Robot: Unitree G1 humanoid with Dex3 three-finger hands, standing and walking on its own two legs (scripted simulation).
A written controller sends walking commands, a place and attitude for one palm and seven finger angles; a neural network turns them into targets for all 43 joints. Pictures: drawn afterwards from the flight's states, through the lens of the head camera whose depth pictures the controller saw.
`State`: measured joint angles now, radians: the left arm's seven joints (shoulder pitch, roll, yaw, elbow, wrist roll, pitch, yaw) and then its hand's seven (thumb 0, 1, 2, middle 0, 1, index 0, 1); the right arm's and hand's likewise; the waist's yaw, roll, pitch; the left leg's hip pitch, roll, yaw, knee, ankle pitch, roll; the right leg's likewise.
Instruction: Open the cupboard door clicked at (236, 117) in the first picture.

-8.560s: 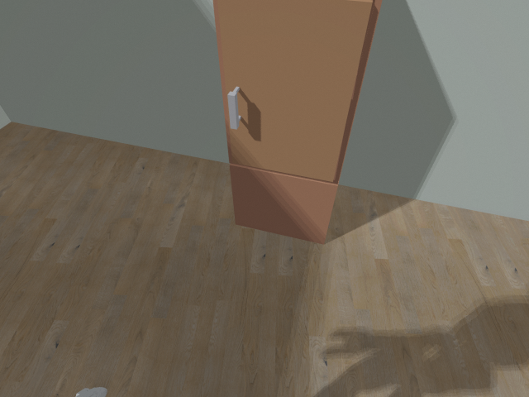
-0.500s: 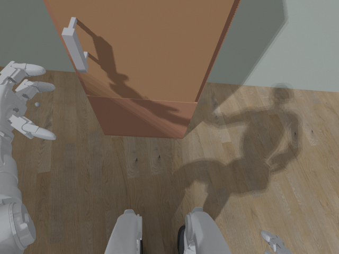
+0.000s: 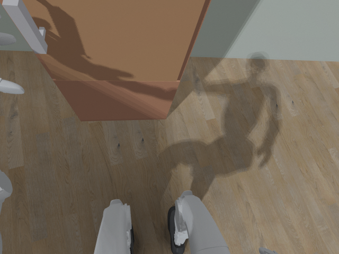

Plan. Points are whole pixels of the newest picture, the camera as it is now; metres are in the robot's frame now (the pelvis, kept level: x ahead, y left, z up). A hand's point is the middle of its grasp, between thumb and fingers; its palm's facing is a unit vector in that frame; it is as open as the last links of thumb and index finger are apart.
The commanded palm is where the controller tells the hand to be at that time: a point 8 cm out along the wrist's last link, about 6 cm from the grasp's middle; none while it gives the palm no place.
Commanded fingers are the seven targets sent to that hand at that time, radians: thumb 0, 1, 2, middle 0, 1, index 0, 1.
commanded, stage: move the hooked fingers beside the handle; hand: left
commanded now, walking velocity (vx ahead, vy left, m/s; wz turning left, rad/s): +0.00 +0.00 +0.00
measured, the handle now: (29, 20) +0.59 +0.26 +0.06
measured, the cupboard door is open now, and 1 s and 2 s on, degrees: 0 0 0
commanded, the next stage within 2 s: slide the fingers in behind the handle in 0.98 s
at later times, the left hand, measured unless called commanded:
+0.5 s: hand out of the picture +0.53 +0.31 +0.05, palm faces +0.02 -1.00 -0.05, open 14.0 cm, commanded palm +0.53 +0.32 +0.06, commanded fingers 0.00 -0.50 0.30 -0.30 -1.20 -0.30 -1.20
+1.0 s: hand out of the picture +0.53 +0.30 +0.05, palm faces +0.02 -1.00 -0.05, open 14.0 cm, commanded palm +0.53 +0.32 +0.06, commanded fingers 0.00 -0.50 0.30 -0.30 -1.20 -0.30 -1.20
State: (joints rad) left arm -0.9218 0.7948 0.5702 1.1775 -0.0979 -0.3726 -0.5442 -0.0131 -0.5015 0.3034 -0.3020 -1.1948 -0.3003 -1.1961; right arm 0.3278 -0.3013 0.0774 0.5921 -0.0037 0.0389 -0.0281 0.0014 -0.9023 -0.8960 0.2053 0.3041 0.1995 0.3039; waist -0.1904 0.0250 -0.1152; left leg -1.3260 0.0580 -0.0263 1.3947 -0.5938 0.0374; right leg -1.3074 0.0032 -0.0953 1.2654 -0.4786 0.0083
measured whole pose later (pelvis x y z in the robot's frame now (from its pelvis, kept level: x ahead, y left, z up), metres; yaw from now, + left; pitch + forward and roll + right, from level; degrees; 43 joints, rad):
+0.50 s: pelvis +0.00 +0.01 +0.00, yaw -1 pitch +32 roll -8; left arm -0.99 0.86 0.59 1.17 -0.05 -0.32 -0.52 -0.01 -0.50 0.30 -0.30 -1.19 -0.30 -1.20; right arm 0.36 -0.28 0.10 0.57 -0.02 0.09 -0.01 0.00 -0.90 -0.90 0.21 0.30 0.20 0.30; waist -0.23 0.03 -0.10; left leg -1.38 0.07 -0.03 1.41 -0.60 0.05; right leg -1.35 0.01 -0.10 1.25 -0.47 0.02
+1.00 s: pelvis +0.01 +0.01 +0.00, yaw -1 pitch +31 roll -8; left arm -0.97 0.82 0.56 1.18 -0.06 -0.35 -0.50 -0.01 -0.50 0.30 -0.30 -1.19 -0.30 -1.20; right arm 0.33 -0.28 0.10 0.56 -0.02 0.09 -0.01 0.00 -0.90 -0.90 0.20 0.30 0.20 0.30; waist -0.22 0.03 -0.11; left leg -1.35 0.06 -0.04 1.39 -0.60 0.05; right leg -1.31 0.01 -0.11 1.24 -0.47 0.02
